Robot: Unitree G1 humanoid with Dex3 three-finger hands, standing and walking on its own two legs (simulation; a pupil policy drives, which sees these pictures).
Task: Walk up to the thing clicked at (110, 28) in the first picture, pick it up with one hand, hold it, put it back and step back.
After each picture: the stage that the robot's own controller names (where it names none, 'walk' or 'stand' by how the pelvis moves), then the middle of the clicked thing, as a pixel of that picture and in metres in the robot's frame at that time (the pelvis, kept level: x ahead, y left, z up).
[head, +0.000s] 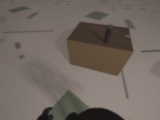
stand; (107, 34) +1.05 -0.18 -0.05
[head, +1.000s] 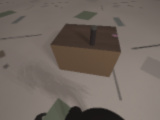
walk; (93, 36) +0.94 +0.06 -0.03
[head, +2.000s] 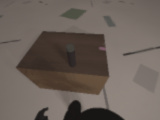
walk; (71, 56) +0.52 +0.23 -0.04
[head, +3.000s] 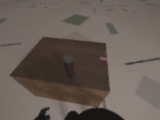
stand; (69, 67) +0.42 +0.20 -0.04
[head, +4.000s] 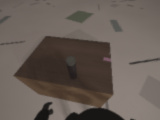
stand; (72, 69) +0.41 +0.17 -0.05
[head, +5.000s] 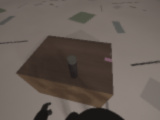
stand; (73, 68) +0.42 +0.17 -0.05
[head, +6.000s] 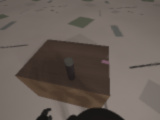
stand; (70, 70) +0.42 +0.20 -0.05
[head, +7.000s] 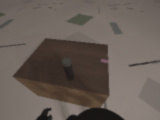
stand; (68, 70) +0.41 +0.21 -0.05
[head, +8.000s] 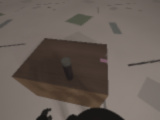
stand; (68, 69) +0.41 +0.22 -0.05
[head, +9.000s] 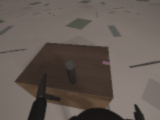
rise first; (71, 73) +0.39 +0.20 -0.05
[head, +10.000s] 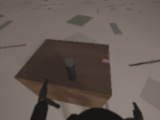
go down; (71, 70) +0.40 +0.20 -0.05
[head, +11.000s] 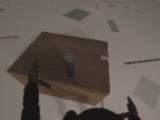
go down; (69, 66) +0.42 +0.18 -0.03
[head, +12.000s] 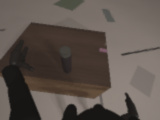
go down; (66, 61) +0.42 +0.18 +0.01
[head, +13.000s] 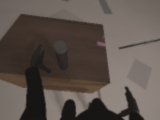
close in; (62, 57) +0.42 +0.18 +0.03
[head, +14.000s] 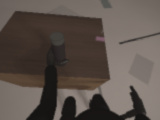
close; (59, 52) +0.45 +0.18 +0.06
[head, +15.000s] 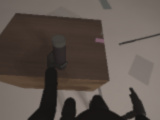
lift; (60, 55) +0.43 +0.18 +0.05
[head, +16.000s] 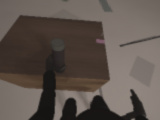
lift; (59, 58) +0.41 +0.19 +0.05
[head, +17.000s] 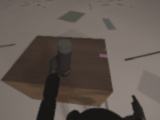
lift; (64, 61) +0.34 +0.17 +0.16
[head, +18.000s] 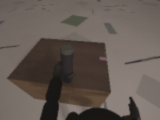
hold; (67, 65) +0.33 +0.16 +0.13
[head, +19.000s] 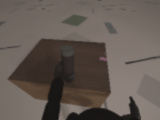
hold; (68, 65) +0.33 +0.16 +0.13
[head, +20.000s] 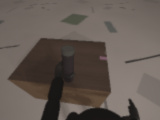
hold; (68, 65) +0.34 +0.16 +0.12
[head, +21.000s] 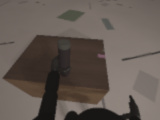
crouch; (64, 59) +0.38 +0.18 +0.12
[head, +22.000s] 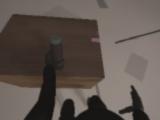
lower; (57, 53) +0.45 +0.19 +0.02
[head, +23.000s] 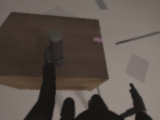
lower; (57, 50) +0.46 +0.19 +0.06
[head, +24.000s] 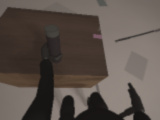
lower; (54, 46) +0.48 +0.20 +0.06
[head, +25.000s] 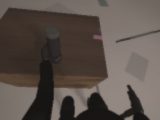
lower; (54, 48) +0.47 +0.20 +0.06
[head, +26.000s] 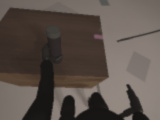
rest; (55, 47) +0.47 +0.20 +0.06
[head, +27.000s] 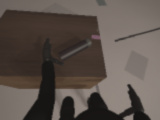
withdraw; (75, 49) +0.52 +0.06 -0.02
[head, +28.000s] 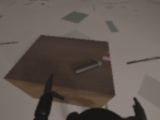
sink last; (87, 67) +0.49 +0.04 -0.09
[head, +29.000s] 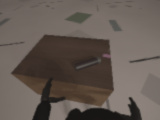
stand; (87, 63) +0.53 +0.06 -0.09
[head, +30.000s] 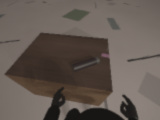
stand; (86, 63) +0.51 +0.06 -0.08
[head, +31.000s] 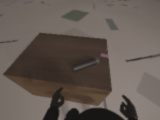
stand; (85, 64) +0.51 +0.06 -0.08
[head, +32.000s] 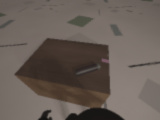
stand; (87, 69) +0.50 +0.05 -0.14
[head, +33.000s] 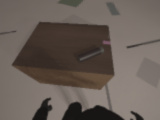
walk; (90, 54) +0.57 +0.02 -0.12
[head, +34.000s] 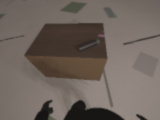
walk; (88, 45) +0.76 +0.08 -0.13
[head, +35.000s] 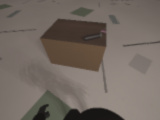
stand; (92, 36) +1.03 +0.02 -0.12
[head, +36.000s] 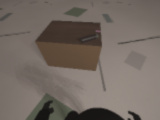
stand; (89, 38) +1.01 +0.06 -0.14
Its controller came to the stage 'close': yes
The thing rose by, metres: 0.20
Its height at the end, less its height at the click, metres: -0.09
